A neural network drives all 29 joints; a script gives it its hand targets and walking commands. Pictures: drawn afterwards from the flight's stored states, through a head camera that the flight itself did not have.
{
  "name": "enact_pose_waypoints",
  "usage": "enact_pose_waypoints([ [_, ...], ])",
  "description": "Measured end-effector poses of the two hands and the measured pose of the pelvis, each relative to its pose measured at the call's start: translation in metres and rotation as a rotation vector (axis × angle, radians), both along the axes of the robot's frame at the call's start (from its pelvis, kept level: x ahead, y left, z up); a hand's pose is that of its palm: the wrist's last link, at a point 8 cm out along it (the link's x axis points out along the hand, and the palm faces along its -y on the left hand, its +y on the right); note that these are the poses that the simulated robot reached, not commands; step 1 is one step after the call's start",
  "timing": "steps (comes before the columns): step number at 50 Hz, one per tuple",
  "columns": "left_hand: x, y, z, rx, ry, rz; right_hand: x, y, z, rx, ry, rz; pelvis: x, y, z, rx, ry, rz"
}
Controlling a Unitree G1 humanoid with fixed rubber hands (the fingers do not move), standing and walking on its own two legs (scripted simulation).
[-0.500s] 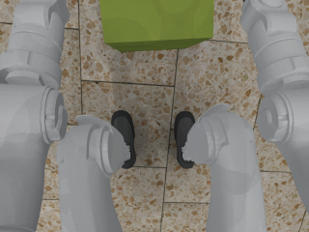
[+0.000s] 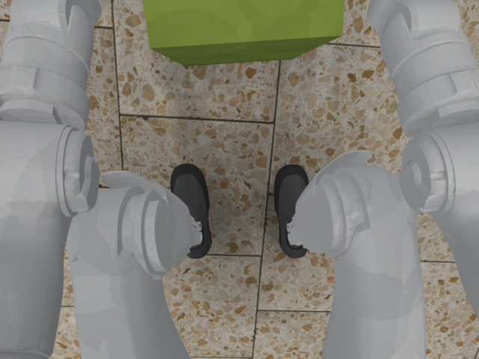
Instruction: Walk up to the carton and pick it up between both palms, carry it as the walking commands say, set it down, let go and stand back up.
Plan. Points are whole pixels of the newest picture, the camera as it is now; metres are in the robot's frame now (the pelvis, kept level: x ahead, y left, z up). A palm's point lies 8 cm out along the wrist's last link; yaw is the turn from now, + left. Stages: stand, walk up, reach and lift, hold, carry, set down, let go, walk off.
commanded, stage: reach and lift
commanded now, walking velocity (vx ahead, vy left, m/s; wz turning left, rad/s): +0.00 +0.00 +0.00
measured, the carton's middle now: out of the picture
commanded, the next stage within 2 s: none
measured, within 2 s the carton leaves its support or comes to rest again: leaves its support in 1.24 s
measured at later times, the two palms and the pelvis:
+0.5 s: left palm out of the picture +0.57 +0.15 -0.17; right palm out of the picture +0.55 -0.15 -0.17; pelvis +0.00 +0.00 +0.01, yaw +0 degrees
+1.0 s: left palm out of the picture +0.57 +0.15 -0.17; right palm out of the picture +0.56 -0.15 -0.17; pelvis +0.00 +0.01 -0.01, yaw -2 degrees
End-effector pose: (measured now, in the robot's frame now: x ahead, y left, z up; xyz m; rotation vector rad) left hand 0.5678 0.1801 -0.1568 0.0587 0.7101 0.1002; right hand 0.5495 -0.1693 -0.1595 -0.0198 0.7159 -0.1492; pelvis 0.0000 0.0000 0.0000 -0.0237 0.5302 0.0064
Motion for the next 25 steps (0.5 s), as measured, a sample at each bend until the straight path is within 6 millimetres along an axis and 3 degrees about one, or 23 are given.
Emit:
enact_pose_waypoints([
  [8,0.001,-0.007,0.000,-0.019,0.020,-0.015,-0.001,0.000,0.004,-0.011,0.009,-0.003,-0.002,0.002,0.003,-0.004,0.009,0.003],
  [17,0.004,-0.027,-0.008,-0.032,0.002,-0.049,0.005,0.024,-0.005,0.021,0.010,0.028,-0.002,0.002,0.006,-0.002,0.012,0.004],
  [25,0.003,-0.029,-0.008,-0.009,0.010,-0.048,0.005,0.024,-0.006,0.007,0.004,0.028,0.001,0.002,0.008,-0.002,0.010,0.003],
])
